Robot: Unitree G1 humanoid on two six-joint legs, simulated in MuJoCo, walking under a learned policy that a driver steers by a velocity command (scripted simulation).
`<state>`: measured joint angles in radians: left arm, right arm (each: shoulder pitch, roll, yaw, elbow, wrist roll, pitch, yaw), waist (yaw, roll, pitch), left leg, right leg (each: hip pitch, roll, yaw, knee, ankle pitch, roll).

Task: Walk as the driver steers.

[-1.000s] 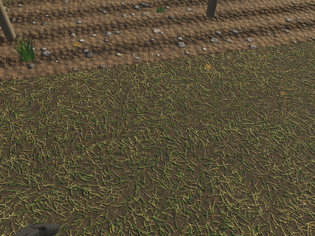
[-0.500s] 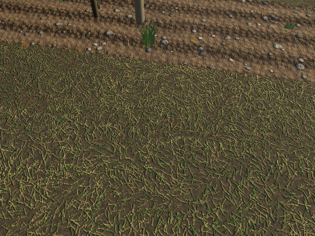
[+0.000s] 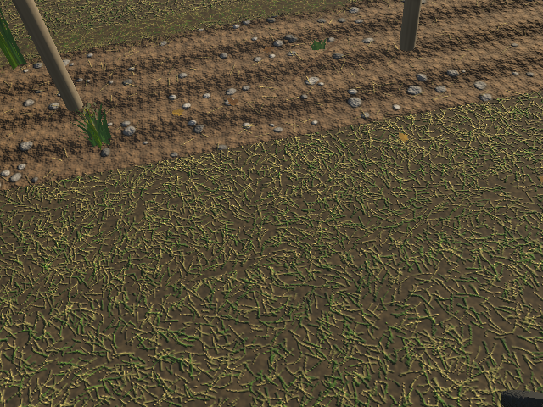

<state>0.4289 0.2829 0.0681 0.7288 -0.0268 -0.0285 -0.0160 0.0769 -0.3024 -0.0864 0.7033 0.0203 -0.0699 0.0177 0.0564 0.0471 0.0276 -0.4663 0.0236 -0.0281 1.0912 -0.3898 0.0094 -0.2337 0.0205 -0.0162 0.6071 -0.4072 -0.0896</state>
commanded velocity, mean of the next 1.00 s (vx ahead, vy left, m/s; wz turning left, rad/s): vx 0.92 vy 0.00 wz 0.41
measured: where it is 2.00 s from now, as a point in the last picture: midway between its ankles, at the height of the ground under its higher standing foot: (226, 139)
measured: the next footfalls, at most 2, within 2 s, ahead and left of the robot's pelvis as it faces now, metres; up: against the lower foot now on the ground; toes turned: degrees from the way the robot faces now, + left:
left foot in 0.48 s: +0.53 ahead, +0.08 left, -0.17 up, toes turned +5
right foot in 0.80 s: +0.93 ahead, -0.08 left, -0.17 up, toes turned +30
